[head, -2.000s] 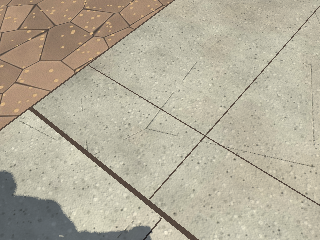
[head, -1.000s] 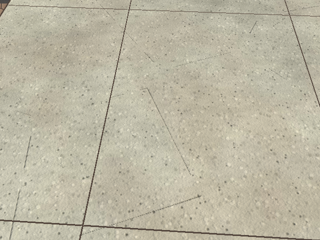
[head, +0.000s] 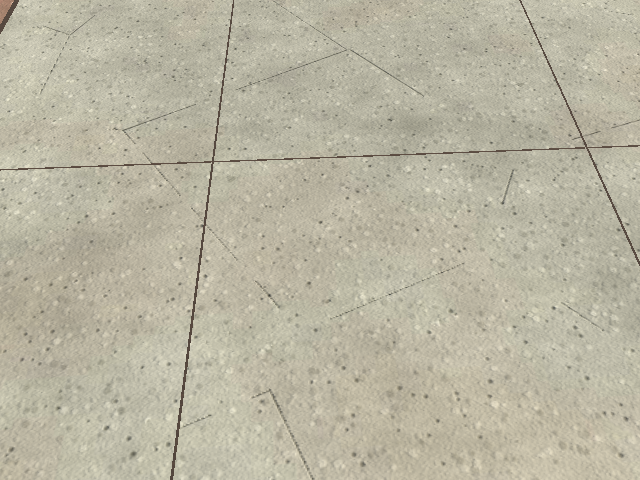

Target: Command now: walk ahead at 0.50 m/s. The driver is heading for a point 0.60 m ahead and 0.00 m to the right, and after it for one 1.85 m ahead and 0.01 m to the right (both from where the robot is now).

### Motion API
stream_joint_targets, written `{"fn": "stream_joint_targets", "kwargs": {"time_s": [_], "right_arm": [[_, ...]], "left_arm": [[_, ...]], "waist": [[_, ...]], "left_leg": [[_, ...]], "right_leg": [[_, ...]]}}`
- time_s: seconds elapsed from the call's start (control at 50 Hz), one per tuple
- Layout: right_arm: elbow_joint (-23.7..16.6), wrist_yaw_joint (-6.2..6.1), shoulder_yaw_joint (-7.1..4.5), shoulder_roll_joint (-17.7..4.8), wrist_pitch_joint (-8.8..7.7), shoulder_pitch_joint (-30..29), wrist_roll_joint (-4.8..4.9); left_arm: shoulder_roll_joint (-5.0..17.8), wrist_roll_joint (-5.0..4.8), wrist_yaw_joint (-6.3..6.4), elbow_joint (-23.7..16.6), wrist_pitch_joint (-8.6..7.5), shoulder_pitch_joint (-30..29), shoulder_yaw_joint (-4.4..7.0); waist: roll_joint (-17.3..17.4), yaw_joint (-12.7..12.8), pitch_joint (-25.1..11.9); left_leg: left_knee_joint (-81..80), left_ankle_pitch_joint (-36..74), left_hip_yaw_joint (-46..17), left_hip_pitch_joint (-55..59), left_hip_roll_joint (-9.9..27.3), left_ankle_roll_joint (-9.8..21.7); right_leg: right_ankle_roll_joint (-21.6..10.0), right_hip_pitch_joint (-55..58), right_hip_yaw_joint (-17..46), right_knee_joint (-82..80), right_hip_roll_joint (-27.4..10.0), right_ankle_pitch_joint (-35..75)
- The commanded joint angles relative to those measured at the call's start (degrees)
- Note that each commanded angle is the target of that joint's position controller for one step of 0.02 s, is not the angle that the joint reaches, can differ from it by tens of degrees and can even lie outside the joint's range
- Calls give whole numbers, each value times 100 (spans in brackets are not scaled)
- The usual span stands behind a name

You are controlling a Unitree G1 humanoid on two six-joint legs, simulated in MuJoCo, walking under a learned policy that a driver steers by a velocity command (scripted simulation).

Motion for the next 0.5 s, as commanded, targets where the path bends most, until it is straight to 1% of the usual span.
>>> {"fn": "stream_joint_targets", "kwargs": {"time_s": [0.02, 0.06, 0.08, 0.12, 0.16, 0.22, 0.26, 0.3, 0.34, 0.36, 0.38, 0.4, 0.42, 0.44, 0.46, 0.48, 0.5], "right_arm": [[-269, 74, -96, -376, 53, 194, -133], [-317, 131, -98, -320, 128, 68, -148], [-388, 147, -102, -322, 150, -144, -147], [-557, 157, -99, -334, 165, -659, -138], [-708, 160, -70, -294, 152, -1133, -109], [-878, 155, -3, -202, 132, -1716, -71], [-974, 135, 10, -227, 122, -2018, -62], [-1071, 118, -3, -292, 101, -2215, -67], [-1108, 100, -28, -353, 62, -2196, -76], [-1058, 79, -52, -385, 35, -1994, -79], [-913, 42, -99, -451, 2, -1537, -90], [-598, -5, -168, -538, -53, -648, -125], [-308, -74, -289, -899, -112, 417, -243], [-225, -87, -475, -1600, -101, 965, -304], [-248, -39, -427, -1319, -24, 589, -70], [-342, -29, -346, -1031, -11, -98, 1], [-394, 2, -251, -652, -45, -475, -10]], "left_arm": [[444, -51, 33, 91, -103, 594, 115], [540, -88, 27, 241, -195, 812, 147], [598, -101, 25, 306, -217, 894, 165], [596, -98, 21, 419, -217, 1086, 165], [567, -99, 15, 517, -199, 1255, 150], [615, -84, 19, 667, -195, 1561, 151], [639, -60, 39, 778, -180, 1781, 151], [664, -25, 74, 875, -155, 1914, 156], [722, 3, 114, 937, -131, 1887, 176], [759, 11, 129, 946, -125, 1797, 186], [806, 14, 135, 958, -115, 1716, 199], [791, -9, 127, 962, -94, 1633, 191], [637, -46, 118, 847, -105, 1620, 132], [30, -260, 56, 721, -109, 2255, 12], [554, -70, 65, 803, -101, 1995, 159], [602, -50, 46, 653, -98, 1515, 208], [505, -52, 16, 595, -120, 1249, 185]], "waist": [[-563, 61, -138], [-496, -8, -130], [-473, -7, -53], [-431, 76, 99], [-416, 173, 188], [-433, 349, 223], [-441, 455, 253], [-456, 484, 297], [-468, 400, 290], [-485, 273, 199], [-493, 61, -37], [-321, -328, -488], [3, -686, -1148], [1357, -527, -1923], [677, -440, -1764], [393, -152, -842], [89, -35, -422]], "left_leg": [[60, 388, -242, -1134, 482, -81], [-98, 626, -132, -1207, 514, -184], [-254, 820, -89, -1389, 570, -238], [-686, 1235, -7, -1735, 660, -335], [-1298, 1622, 92, -1845, 667, -390], [-2123, 2021, 260, -1685, 545, -364], [-2468, 2065, 319, -1688, 459, -293], [-2707, 1888, 306, -1739, 407, -176], [-2934, 1510, 332, -1560, 308, -17], [-3080, 1287, 389, -1183, 185, 78], [-3239, 1123, 471, -536, -3, 181], [-3615, 1323, 562, 571, -164, 318], [-3663, 1070, -243, 2114, 575, 586], [-4157, 538, -3066, 3785, 2333, 1396], [-4730, 445, -3845, 3414, 2307, 1398], [-4775, 284, -2861, 2571, 2113, 1233], [-5006, 659, -2256, 1843, 1871, 1084]], "right_leg": [[-702, 904, 1700, -1768, -1495, 451], [-777, 857, 1441, -1921, -1413, 898], [-805, 869, 1332, -2024, -1387, 924], [-809, 960, 1167, -2159, -1314, 992], [-758, 1064, 980, -2172, -1207, 1202], [-700, 1288, 809, -2117, -1191, 1585], [-691, 1629, 796, -2021, -1283, 1782], [-675, 2026, 836, -1862, -1441, 2055], [-615, 2314, 821, -1576, -1555, 2588], [-544, 2344, 744, -1272, -1548, 3213], [-463, 2311, 653, -703, -1487, 3962], [-352, 2059, 441, 330, -1257, 4180], [-234, 1036, 257, 1797, -983, 2914], [77, -1047, -103, 4112, 80, -579], [-24, -1654, 756, 4671, 101, -1911], [-74, -1904, 819, 4718, -255, -1427], [-74, -1772, 794, 4401, -469, -999]]}}
Velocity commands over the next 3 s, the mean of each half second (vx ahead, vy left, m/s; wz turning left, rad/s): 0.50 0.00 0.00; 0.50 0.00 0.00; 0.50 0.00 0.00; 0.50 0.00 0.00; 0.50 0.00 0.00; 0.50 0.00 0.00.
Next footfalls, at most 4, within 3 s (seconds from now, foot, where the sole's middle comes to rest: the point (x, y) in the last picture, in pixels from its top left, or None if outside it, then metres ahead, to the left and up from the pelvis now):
0.42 left None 0.38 0.12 -0.77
0.96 right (366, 387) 0.68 -0.07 -0.77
1.50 left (284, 282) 0.97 0.12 -0.77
2.06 right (347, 193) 1.27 -0.06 -0.77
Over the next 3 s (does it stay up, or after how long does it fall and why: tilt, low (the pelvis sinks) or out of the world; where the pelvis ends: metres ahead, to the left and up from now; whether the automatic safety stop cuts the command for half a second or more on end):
stays up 1.60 0.05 0.01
